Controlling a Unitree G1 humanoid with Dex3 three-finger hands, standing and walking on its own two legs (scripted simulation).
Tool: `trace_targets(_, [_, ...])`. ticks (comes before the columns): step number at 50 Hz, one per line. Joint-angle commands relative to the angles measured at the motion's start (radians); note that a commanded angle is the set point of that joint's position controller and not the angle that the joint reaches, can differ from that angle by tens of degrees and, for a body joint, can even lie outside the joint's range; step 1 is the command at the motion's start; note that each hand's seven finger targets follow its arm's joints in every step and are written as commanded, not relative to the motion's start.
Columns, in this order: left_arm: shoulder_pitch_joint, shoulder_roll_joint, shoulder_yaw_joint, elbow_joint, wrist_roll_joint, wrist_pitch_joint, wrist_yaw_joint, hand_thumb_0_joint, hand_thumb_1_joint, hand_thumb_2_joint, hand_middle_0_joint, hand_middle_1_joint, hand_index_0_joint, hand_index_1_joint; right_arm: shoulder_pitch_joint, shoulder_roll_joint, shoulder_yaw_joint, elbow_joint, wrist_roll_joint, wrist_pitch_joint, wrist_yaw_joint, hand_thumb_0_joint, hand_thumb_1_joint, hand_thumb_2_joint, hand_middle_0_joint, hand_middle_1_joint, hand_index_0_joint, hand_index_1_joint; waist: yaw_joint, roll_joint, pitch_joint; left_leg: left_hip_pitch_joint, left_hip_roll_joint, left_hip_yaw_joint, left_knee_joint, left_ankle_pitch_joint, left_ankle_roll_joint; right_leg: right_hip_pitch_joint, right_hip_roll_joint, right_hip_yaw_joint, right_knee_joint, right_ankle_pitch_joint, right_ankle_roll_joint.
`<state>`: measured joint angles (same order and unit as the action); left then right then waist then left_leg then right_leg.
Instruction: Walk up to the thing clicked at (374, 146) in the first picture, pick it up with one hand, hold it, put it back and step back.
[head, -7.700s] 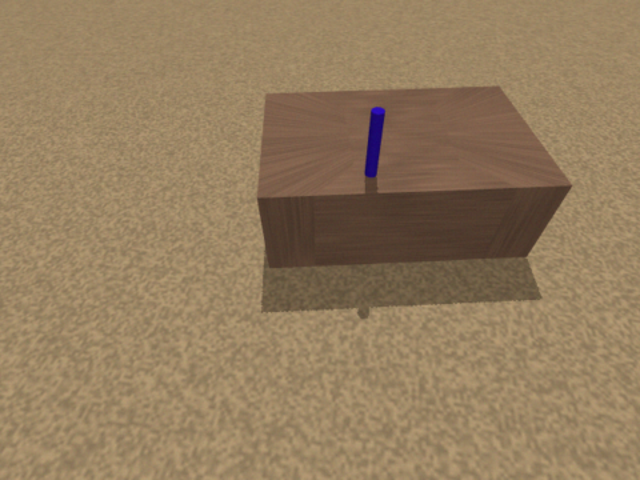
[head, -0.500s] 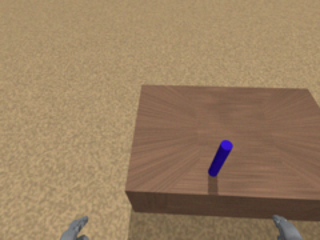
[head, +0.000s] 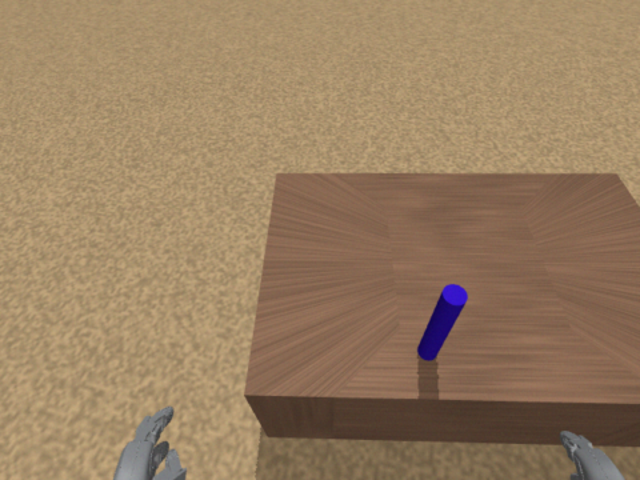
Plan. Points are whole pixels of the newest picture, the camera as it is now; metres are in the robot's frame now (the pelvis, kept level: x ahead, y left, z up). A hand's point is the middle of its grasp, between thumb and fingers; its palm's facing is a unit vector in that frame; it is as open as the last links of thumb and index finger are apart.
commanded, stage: go down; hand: right
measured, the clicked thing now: (439, 326) +0.43 -0.20 -0.23
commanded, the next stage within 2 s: none
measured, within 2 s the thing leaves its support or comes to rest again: neither
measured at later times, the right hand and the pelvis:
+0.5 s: hand out of the picture +0.13 -0.27 -0.10, palm faces +0.02 +0.95 -0.32, open 17.6 cm; pelvis -0.02 +0.00 -0.02, yaw -1 degrees
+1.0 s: hand (595, 417) +0.22 -0.32 -0.05, palm faces +0.14 +0.95 -0.27, open 17.5 cm; pelvis -0.03 +0.00 -0.02, yaw -1 degrees
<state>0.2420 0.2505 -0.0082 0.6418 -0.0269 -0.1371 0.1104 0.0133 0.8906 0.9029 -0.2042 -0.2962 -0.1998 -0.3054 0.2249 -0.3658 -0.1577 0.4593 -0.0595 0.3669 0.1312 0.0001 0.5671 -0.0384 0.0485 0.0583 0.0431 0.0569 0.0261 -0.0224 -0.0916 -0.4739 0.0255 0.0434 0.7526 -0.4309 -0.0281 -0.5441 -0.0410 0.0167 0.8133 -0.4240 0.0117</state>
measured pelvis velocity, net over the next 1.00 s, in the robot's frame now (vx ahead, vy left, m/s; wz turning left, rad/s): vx -0.03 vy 0.00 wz -0.01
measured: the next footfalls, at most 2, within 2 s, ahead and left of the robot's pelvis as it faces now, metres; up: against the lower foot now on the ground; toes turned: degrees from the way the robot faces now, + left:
none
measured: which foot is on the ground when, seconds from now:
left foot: down 0.00-1.00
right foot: down 0.00-1.00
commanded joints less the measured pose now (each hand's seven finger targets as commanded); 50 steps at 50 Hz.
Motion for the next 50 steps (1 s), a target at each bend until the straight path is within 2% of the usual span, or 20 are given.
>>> trace_targets(1, [-0.028,0.141,0.055,-0.148,-0.003,-0.056,0.016,0.0,0.881,0.898,-0.198,-0.297,-0.196,-0.299,0.014,-0.22,-0.092,-0.186,-0.005,0.007,-0.01,0.0,0.611,-0.044,0.03,0.057,0.038,0.058,-0.019,-0.033,-0.135,0.027,-0.034,0.025,-0.062,0.358,0.022,0.121,0.026,-0.004,-0.063,0.4,-0.016])
trace_targets(4, [-0.017,0.138,0.058,-0.153,0.001,-0.063,0.019,0.0,0.884,0.902,-0.197,-0.299,-0.195,-0.3,0.039,-0.213,-0.099,-0.224,-0.001,0.017,-0.016,0.0,0.611,-0.042,0.03,0.057,0.037,0.057,-0.008,-0.031,-0.181,0.017,-0.032,0.022,-0.037,0.385,0.019,0.121,0.028,-0.003,-0.033,0.426,-0.019])
trace_targets(10, [-0.014,0.136,0.054,-0.166,0.005,-0.084,0.034,0.0,0.88,0.908,-0.196,-0.296,-0.191,-0.301,0.032,-0.224,-0.11,-0.335,0.015,0.026,-0.018,0.0,0.611,-0.042,0.032,0.057,0.038,0.057,0.002,-0.076,-0.191,-0.037,-0.033,0.021,-0.009,0.314,0.024,0.089,0.025,0.007,-0.011,0.349,-0.016])
trace_targets(14, [-0.015,0.135,0.053,-0.174,0.004,-0.098,0.047,0.0,0.88,0.908,-0.195,-0.295,-0.191,-0.3,0.093,-0.23,-0.122,-0.352,0.019,0.043,-0.019,0.0,0.594,-0.048,0.033,0.057,0.039,0.057,-0.008,-0.072,-0.185,-0.046,-0.034,0.026,-0.001,0.294,0.026,0.068,0.026,0.01,0.0,0.332,-0.018])
trace_targets(21, [-0.032,0.137,0.047,-0.193,0.0,-0.115,0.061,0.0,0.889,0.898,-0.196,-0.297,-0.194,-0.299,0.096,-0.217,-0.105,-0.403,0.035,0.074,-0.013,0.0,0.58,-0.045,0.038,0.055,0.043,0.055,0.003,-0.056,-0.13,-0.097,-0.041,0.035,-0.007,0.178,0.027,0.011,0.022,0.02,-0.013,0.203,-0.018])
trace_targets(23, [-0.027,0.138,0.048,-0.19,0.002,-0.121,0.065,0.0,0.89,0.897,-0.195,-0.296,-0.194,-0.297,0.1,-0.236,-0.125,-0.413,0.035,0.079,-0.015,0.0,0.592,-0.049,0.034,0.056,0.042,0.056,-0.011,-0.08,-0.131,-0.094,-0.041,0.041,-0.001,0.163,0.031,0.001,0.022,0.025,-0.017,0.194,-0.014])
trace_targets(26, [-0.034,0.128,0.04,-0.203,0.002,-0.133,0.071,0.0,0.888,0.899,-0.196,-0.298,-0.193,-0.3,0.122,-0.226,-0.118,-0.422,0.034,0.09,-0.016,0.0,0.572,-0.044,0.04,0.053,0.045,0.053,-0.005,-0.061,-0.129,-0.098,-0.04,0.037,-0.004,0.151,0.027,-0.006,0.024,0.02,-0.006,0.176,-0.02])
trace_targets(27, [-0.025,0.136,0.047,-0.193,0.004,-0.135,0.074,0.0,0.889,0.898,-0.196,-0.297,-0.194,-0.299,0.094,-0.244,-0.129,-0.457,0.035,0.087,-0.017,0.0,0.571,-0.058,0.031,0.057,0.04,0.057,0.0,-0.079,-0.133,-0.101,-0.04,0.037,-0.001,0.144,0.03,-0.004,0.023,0.021,-0.008,0.166,-0.017])
trace_targets(30, [-0.03,0.132,0.042,-0.2,0.004,-0.148,0.079,0.0,0.885,0.902,-0.196,-0.298,-0.193,-0.301,0.111,-0.224,-0.118,-0.452,0.037,0.093,-0.016,0.0,0.559,-0.05,0.038,0.053,0.044,0.053,0.003,-0.078,-0.129,-0.114,-0.043,0.041,0.001,0.12,0.03,-0.01,0.022,0.027,-0.013,0.141,-0.016])
trace_targets(34, [-0.012,0.137,0.044,-0.174,0.008,-0.163,0.092,0.0,0.883,0.901,-0.197,-0.298,-0.194,-0.301,0.001,-0.286,-0.163,-0.495,0.037,0.071,-0.026,0.0,0.567,-0.06,0.032,0.056,0.04,0.056,0.017,-0.095,-0.16,-0.122,-0.039,0.034,0.016,0.146,0.028,0.007,0.021,0.029,0.003,0.16,-0.018])
trace_targets(37, [-0.012,0.137,0.035,-0.155,0.012,-0.176,0.103,0.0,0.874,0.905,-0.2,-0.296,-0.194,-0.302,-0.103,-0.322,-0.198,-0.469,0.057,0.034,-0.021,0.0,0.594,-0.064,0.028,0.059,0.038,0.059,0.025,-0.095,-0.162,-0.14,-0.038,0.028,0.027,0.134,0.028,0.007,0.016,0.039,0.005,0.145,-0.018])
trace_targets(38, [-0.02,0.136,0.031,-0.149,0.013,-0.179,0.103,0.0,0.872,0.902,-0.202,-0.298,-0.196,-0.304,-0.137,-0.321,-0.197,-0.45,0.064,0.02,-0.016,0.0,0.57,-0.057,0.037,0.055,0.043,0.055,0.024,-0.099,-0.126,-0.153,-0.038,0.028,0.021,0.105,0.027,-0.007,0.015,0.041,-0.004,0.108,-0.017])
trace_targets(40, [-0.013,0.145,0.033,-0.127,0.014,-0.185,0.111,0.0,0.868,0.904,-0.203,-0.296,-0.196,-0.303,-0.196,-0.376,-0.249,-0.426,0.082,-0.008,-0.003,0.0,0.576,-0.06,0.036,0.056,0.043,0.056,0.021,-0.116,-0.148,-0.129,-0.033,0.022,0.01,0.106,0.029,0.005,0.02,0.035,-0.004,0.104,-0.019])
trace_targets(42, [-0.015,0.144,0.026,-0.122,0.012,-0.187,0.116,0.0,0.872,0.902,-0.202,-0.297,-0.197,-0.302,-0.239,-0.387,-0.257,-0.373,0.098,-0.025,0.022,0.0,0.584,-0.055,0.038,0.055,0.043,0.055,0.024,-0.1,-0.159,-0.115,-0.034,0.018,-0.003,0.113,0.026,0.014,0.021,0.032,-0.007,0.106,-0.023])
trace_targets(43, [-0.01,0.153,0.029,-0.107,0.012,-0.186,0.117,0.0,0.875,0.902,-0.203,-0.297,-0.198,-0.302,-0.242,-0.426,-0.288,-0.344,0.102,-0.03,0.035,0.0,0.574,-0.054,0.04,0.053,0.043,0.054,0.018,-0.122,-0.177,-0.094,-0.029,0.015,-0.004,0.14,0.027,0.023,0.025,0.028,-0.003,0.133,-0.021])
trace_targets(44, [-0.005,0.152,0.026,-0.104,0.012,-0.183,0.119,0.0,0.877,0.903,-0.201,-0.296,-0.196,-0.301,-0.27,-0.41,-0.28,-0.3,0.109,-0.035,0.054,0.0,0.595,-0.059,0.034,0.057,0.04,0.057,0.028,-0.106,-0.193,-0.092,-0.031,0.014,-0.004,0.165,0.026,0.032,0.024,0.027,0.002,0.159,-0.021])
trace_targets(47, [0.002,0.18,0.039,-0.081,0.012,-0.17,0.114,0.0,0.874,0.897,-0.205,-0.298,-0.2,-0.303,-0.28,-0.432,-0.305,-0.154,0.122,-0.04,0.114,0.0,0.568,-0.058,0.04,0.055,0.042,0.055,0.01,-0.127,-0.18,-0.09,-0.033,0.03,0.008,0.2,0.032,0.025,0.019,0.036,-0.004,0.218,-0.014])
trace_targets(48, [0.01,0.161,0.026,-0.085,0.012,-0.163,0.109,0.0,0.871,0.9,-0.204,-0.299,-0.199,-0.303,-0.313,-0.417,-0.298,-0.114,0.127,-0.05,0.135,0.0,0.554,-0.059,0.041,0.054,0.044,0.054,0.012,-0.09,-0.182,-0.079,-0.035,0.033,0.005,0.226,0.03,0.027,0.018,0.033,-0.004,0.242,-0.017])
trace_targets(49, [0.026,0.176,0.04,-0.075,0.012,-0.157,0.106,0.0,0.871,0.901,-0.204,-0.296,-0.198,-0.302,-0.313,-0.436,-0.315,-0.07,0.13,-0.055,0.155,0.0,0.563,-0.06,0.04,0.055,0.042,0.055,0.005,-0.096,-0.2,-0.078,-0.036,0.038,0.016,0.248,0.034,0.028,0.014,0.038,-0.005,0.277,-0.015])
trace_targets(50, [0.032,0.184,0.046,-0.076,0.013,-0.151,0.103,0.0,0.867,0.906,-0.203,-0.297,-0.196,-0.305,-0.333,-0.442,-0.309,-0.051,0.127,-0.064,0.174,0.0,0.551,-0.057,0.043,0.053,0.045,0.053,0.009,-0.108,-0.187,-0.078,-0.037,0.036,0.01,0.245,0.035,0.023,0.014,0.037,-0.01,0.275,-0.014])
